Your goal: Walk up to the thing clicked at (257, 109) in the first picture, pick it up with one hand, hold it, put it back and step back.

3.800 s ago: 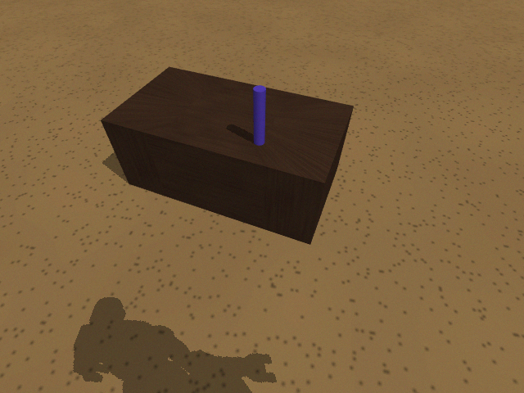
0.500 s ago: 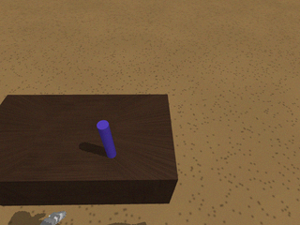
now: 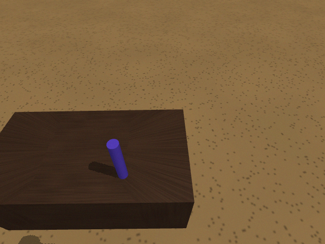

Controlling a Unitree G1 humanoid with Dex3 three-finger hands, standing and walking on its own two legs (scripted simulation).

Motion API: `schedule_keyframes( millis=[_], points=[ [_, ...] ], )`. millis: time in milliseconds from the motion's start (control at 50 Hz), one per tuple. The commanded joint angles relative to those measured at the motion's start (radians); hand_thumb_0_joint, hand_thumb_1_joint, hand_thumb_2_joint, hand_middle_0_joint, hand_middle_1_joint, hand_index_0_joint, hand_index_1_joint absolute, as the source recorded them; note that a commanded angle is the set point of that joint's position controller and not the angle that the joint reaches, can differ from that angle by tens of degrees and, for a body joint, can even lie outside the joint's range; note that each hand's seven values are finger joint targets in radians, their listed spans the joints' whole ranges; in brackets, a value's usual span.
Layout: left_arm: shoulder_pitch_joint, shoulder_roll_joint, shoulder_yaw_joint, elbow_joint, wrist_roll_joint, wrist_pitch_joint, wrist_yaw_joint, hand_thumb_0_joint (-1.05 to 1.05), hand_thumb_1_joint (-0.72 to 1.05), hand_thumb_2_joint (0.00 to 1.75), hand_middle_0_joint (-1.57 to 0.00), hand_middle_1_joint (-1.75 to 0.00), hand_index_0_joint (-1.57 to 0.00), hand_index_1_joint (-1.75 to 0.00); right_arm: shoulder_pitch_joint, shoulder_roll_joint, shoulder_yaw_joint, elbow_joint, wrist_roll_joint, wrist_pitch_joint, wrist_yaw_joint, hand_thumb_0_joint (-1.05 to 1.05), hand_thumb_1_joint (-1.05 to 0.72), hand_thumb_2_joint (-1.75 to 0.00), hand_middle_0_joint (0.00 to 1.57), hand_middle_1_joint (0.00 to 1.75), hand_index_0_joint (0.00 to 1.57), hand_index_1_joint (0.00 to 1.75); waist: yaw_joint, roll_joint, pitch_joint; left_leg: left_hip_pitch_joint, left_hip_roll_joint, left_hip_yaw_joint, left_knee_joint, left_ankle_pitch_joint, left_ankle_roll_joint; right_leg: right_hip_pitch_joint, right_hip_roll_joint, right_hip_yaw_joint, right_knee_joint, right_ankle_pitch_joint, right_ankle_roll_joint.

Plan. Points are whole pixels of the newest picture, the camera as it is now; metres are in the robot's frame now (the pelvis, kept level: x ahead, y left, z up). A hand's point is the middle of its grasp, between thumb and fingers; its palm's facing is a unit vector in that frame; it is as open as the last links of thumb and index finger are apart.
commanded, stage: walk up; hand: left
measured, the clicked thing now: (118, 160) +0.48 +0.21 -0.24
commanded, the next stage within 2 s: stand in 0.40 s
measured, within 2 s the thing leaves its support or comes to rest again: neither
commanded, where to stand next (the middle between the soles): +0.05 -0.01 m, yaw +2 degrees
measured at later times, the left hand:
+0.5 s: hand out of the picture +0.10 +0.25 -0.15, palm faces -0.01 -0.95 -0.32, open 7.4 cm
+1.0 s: hand out of the picture +0.08 +0.26 -0.15, palm faces +0.01 -0.94 -0.35, open 7.4 cm
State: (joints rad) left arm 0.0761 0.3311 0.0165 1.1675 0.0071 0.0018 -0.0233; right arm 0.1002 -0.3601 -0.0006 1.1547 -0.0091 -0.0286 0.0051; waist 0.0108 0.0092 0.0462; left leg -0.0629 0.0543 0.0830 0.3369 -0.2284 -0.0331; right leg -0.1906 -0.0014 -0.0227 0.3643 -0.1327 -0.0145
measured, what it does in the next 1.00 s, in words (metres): stands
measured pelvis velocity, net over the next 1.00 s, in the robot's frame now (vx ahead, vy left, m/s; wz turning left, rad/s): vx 0.01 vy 0.00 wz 0.03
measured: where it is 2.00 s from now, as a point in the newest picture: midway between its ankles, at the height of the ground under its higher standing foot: outside the picture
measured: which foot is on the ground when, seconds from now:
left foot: down 0.00-1.00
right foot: down 0.00-1.00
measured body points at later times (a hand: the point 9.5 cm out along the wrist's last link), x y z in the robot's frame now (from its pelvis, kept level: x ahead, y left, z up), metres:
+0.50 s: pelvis +0.01 +0.00 +0.00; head +0.02 +0.00 +0.45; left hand +0.10 +0.30 -0.13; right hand +0.09 -0.30 -0.13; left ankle -0.03 +0.14 -0.75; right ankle +0.04 -0.11 -0.75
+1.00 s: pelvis +0.01 +0.00 +0.00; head +0.01 +0.00 +0.45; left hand +0.08 +0.31 -0.13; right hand +0.09 -0.29 -0.14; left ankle -0.03 +0.14 -0.75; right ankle +0.04 -0.11 -0.75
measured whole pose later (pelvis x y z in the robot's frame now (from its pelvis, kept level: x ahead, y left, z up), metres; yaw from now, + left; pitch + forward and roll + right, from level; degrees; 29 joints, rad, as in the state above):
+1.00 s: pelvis +0.01 +0.00 +0.00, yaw +2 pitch -2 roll +0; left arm 0.10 0.34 0.00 1.16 0.01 -0.01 -0.01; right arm 0.12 -0.35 0.00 1.15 -0.01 -0.01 0.01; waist 0.00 0.01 0.04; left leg -0.04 0.05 0.06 0.29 -0.21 -0.03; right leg -0.16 -0.01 -0.05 0.32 -0.13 -0.01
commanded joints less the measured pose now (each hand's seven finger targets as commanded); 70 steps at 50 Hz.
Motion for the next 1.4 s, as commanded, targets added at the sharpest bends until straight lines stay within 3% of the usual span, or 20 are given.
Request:
schedule_keyframes(
  millis=[0,440,560,680,760,860,1100,1240,1380],
  points=[
    [-0.069,0.217,0.044,-0.061,0.001,-0.022,0.017,0.00,0.90,0.90,-0.20,-0.30,-0.20,-0.30,-0.040,-0.215,-0.043,-0.055,-0.003,-0.019,-0.017,0.00,-0.90,-0.90,0.20,0.30,0.20,0.30,-0.009,-0.033,-0.056,-0.043,0.096,-0.086,-0.081,0.023,0.054,0.036,-0.123,0.138,-0.089,0.009,-0.015],
    [-0.064,0.216,0.037,-0.065,-0.001,-0.033,0.027,0.00,0.90,0.90,-0.20,-0.30,-0.20,-0.30,-0.035,-0.202,-0.042,-0.064,-0.004,-0.006,-0.018,0.00,-0.90,-0.90,0.20,0.30,0.20,0.30,-0.018,0.002,-0.104,-0.007,0.114,-0.096,-0.087,0.201,0.038,0.116,-0.137,0.111,-0.048,0.248,-0.011],
    [-0.063,0.215,0.029,-0.070,-0.001,-0.036,0.030,0.00,0.90,0.90,-0.20,-0.30,-0.20,-0.30,-0.042,-0.206,-0.042,-0.064,-0.003,-0.002,-0.014,0.00,-0.90,-0.90,0.20,0.30,0.20,0.30,-0.019,-0.002,-0.095,0.006,0.110,-0.098,-0.089,0.161,0.038,0.100,-0.140,0.109,-0.074,0.211,-0.006],
    [-0.062,0.225,0.026,-0.073,-0.001,-0.038,0.032,0.00,0.90,0.90,-0.20,-0.30,-0.20,-0.30,-0.031,-0.194,-0.039,-0.063,-0.005,0.001,-0.009,0.00,-0.90,-0.90,0.20,0.30,0.20,0.30,-0.019,-0.018,-0.065,-0.026,0.105,-0.105,-0.104,0.069,0.042,0.080,-0.135,0.110,-0.097,0.096,-0.001],
    [-0.062,0.226,0.024,-0.075,0.000,-0.041,0.032,0.00,0.90,0.90,-0.20,-0.30,-0.20,-0.30,-0.033,-0.197,-0.039,-0.067,-0.003,-0.001,-0.008,0.00,-0.90,-0.90,0.20,0.30,0.20,0.30,-0.019,-0.013,-0.078,-0.022,0.110,-0.112,-0.103,0.118,0.043,0.094,-0.140,0.106,-0.085,0.158,-0.003],
    [-0.049,0.223,0.022,-0.074,-0.001,-0.039,0.030,0.00,0.90,0.90,-0.20,-0.30,-0.20,-0.30,-0.030,-0.195,-0.039,-0.068,-0.006,-0.002,-0.009,0.00,-0.90,-0.90,0.20,0.30,0.20,0.30,-0.017,-0.002,-0.077,-0.024,0.108,-0.110,-0.107,0.117,0.040,0.096,-0.139,0.103,-0.084,0.158,-0.006],
    [-0.027,0.234,0.024,-0.070,0.000,-0.037,0.029,0.00,0.90,0.90,-0.20,-0.30,-0.20,-0.30,-0.015,-0.197,-0.040,-0.068,-0.006,0.002,-0.008,0.00,-0.90,-0.90,0.20,0.30,0.20,0.30,-0.011,-0.007,-0.055,-0.037,0.099,-0.115,-0.109,0.048,0.043,0.071,-0.136,0.104,-0.096,0.047,-0.005],
    [-0.033,0.228,0.022,-0.074,0.000,-0.038,0.030,0.00,0.90,0.90,-0.20,-0.30,-0.20,-0.30,-0.014,-0.198,-0.037,-0.071,-0.004,0.000,-0.009,0.00,-0.90,-0.90,0.20,0.30,0.20,0.30,-0.014,-0.003,-0.067,-0.042,0.102,-0.121,-0.103,0.097,0.043,0.099,-0.141,0.101,-0.085,0.133,-0.007],
    [-0.022,0.227,0.021,-0.071,-0.001,-0.038,0.029,0.00,0.90,0.90,-0.20,-0.30,-0.20,-0.30,-0.006,-0.199,-0.034,-0.071,-0.005,0.001,-0.011,0.00,-0.90,-0.90,0.20,0.30,0.20,0.30,-0.011,-0.008,-0.058,-0.042,0.098,-0.117,-0.103,0.096,0.042,0.089,-0.141,0.100,-0.091,0.131,-0.003]
  ],
)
